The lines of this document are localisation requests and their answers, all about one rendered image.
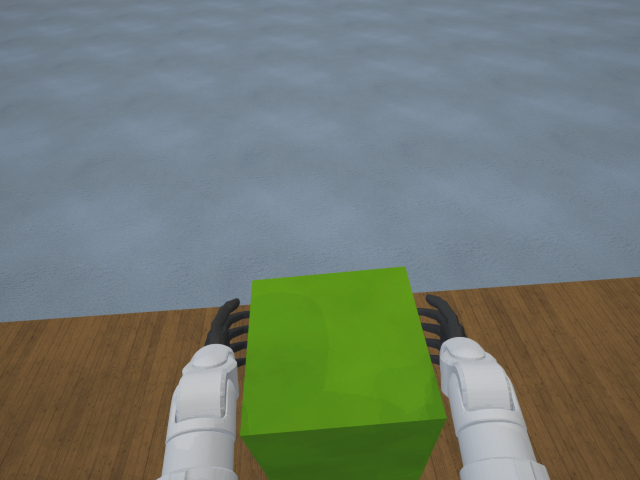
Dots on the right robot hand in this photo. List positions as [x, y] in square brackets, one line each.
[449, 324]

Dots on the carton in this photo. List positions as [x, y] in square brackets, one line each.
[339, 384]

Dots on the robot right forearm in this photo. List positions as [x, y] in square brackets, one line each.
[487, 417]

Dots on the robot left forearm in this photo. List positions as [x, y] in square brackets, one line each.
[202, 421]

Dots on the left robot hand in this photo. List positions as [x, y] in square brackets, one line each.
[220, 332]

